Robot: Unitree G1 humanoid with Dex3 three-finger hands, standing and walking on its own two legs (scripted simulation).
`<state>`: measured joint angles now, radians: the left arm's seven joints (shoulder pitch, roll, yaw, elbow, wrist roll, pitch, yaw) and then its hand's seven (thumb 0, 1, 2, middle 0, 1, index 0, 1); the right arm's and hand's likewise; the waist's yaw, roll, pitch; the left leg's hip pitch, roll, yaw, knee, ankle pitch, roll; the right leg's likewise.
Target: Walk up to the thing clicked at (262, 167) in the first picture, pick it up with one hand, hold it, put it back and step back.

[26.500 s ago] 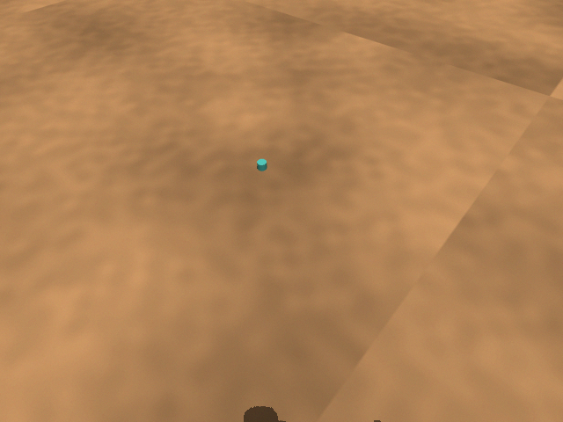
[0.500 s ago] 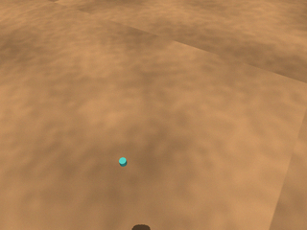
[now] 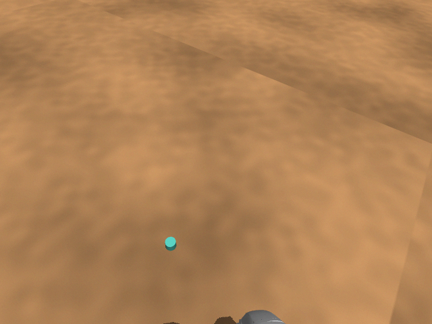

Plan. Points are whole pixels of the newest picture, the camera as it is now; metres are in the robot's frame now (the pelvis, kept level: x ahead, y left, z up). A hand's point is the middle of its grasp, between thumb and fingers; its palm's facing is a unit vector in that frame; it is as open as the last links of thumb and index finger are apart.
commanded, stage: walk up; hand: left
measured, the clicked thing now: (170, 243) +0.60 +0.17 -0.75
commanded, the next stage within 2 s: none
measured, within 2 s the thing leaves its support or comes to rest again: neither
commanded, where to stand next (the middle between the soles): +0.20 -0.06 m, yaw -2 degrees
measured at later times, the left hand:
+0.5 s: hand (136, 249) +0.30 +0.18 -0.13, palm faces -0.09 -0.93 -0.35, open 7.4 cm
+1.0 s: hand (122, 277) +0.26 +0.21 -0.17, palm faces -0.05 -0.92 -0.39, open 7.4 cm
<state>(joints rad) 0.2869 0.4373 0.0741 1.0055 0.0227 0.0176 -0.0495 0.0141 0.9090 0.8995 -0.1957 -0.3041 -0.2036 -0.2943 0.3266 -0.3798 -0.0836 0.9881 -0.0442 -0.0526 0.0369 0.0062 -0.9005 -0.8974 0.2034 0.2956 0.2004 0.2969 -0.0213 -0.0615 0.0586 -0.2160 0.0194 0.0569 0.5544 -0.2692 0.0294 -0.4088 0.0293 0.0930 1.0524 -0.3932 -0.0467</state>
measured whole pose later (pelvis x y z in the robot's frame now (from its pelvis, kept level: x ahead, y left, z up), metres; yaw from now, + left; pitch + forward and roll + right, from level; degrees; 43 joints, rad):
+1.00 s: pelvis +0.16 -0.06 -0.02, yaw -3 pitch -2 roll -1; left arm 0.17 0.42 0.05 0.93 -0.01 0.03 0.01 0.01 0.91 0.90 -0.20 -0.30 -0.21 -0.29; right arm 0.14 -0.40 -0.03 0.85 -0.03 0.00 -0.01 0.01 -0.90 -0.90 0.21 0.30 0.20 0.30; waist 0.01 -0.02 0.15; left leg -0.43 0.04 0.00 0.70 -0.24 0.00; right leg -0.26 0.00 0.05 0.75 -0.50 0.00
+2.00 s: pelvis +0.19 -0.04 +0.00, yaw -1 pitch -3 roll +0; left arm 0.11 0.36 0.00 1.03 0.01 -0.03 0.00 0.01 0.90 0.90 -0.20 -0.30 -0.21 -0.30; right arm 0.13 -0.35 -0.01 1.04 0.00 -0.02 0.02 0.01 -0.90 -0.90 0.20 0.30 0.20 0.30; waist 0.00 0.02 0.07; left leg -0.19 -0.02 -0.04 0.52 -0.28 0.01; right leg -0.14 -0.02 -0.02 0.50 -0.31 0.02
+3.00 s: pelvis +0.19 -0.05 +0.01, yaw +0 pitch -3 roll +0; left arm 0.10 0.34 0.03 1.14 0.01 -0.01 0.00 0.01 0.91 0.90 -0.20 -0.30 -0.21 -0.29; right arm 0.12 -0.35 -0.01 1.14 -0.02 -0.01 0.00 0.01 -0.90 -0.90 0.20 0.30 0.20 0.30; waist 0.00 0.00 0.05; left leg -0.12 -0.01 -0.07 0.36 -0.19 -0.01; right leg -0.05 -0.02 -0.04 0.32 -0.22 0.01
